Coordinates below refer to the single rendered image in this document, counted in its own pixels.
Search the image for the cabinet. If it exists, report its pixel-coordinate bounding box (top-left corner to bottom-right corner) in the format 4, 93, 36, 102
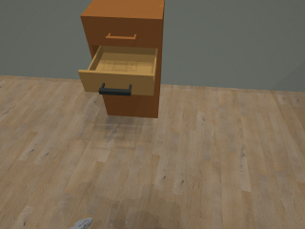
80, 0, 165, 118

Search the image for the robot left hand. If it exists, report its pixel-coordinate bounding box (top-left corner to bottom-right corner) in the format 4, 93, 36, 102
70, 218, 93, 229

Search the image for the handle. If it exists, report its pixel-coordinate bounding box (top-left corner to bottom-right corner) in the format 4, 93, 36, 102
98, 83, 132, 96
105, 35, 136, 44

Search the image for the drawer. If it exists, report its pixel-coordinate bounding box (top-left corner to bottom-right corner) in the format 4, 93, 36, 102
78, 45, 158, 96

